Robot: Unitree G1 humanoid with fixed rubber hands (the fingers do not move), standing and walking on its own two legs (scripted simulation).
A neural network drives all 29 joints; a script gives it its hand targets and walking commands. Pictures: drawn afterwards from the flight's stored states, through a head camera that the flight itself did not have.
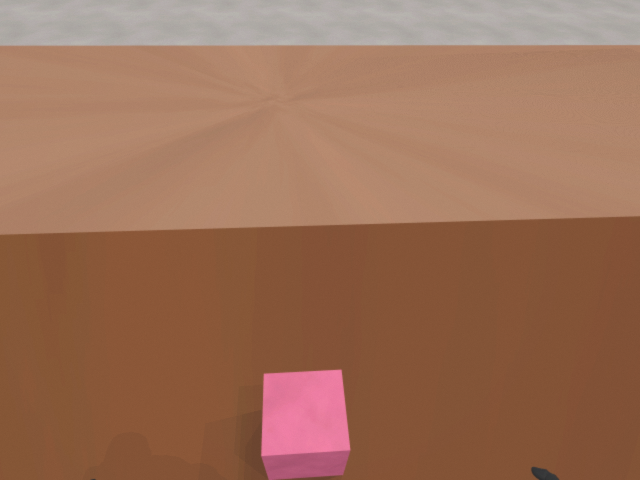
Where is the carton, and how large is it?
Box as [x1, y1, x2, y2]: [261, 370, 349, 479]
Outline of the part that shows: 341,370 264,374 261,456 269,479 342,474 349,452 349,442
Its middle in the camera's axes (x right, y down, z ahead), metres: -0.04 +0.50 +1.07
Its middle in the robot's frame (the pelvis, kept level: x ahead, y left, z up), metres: +0.41 +0.02 -0.66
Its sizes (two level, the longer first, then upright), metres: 0.210 0.200 0.250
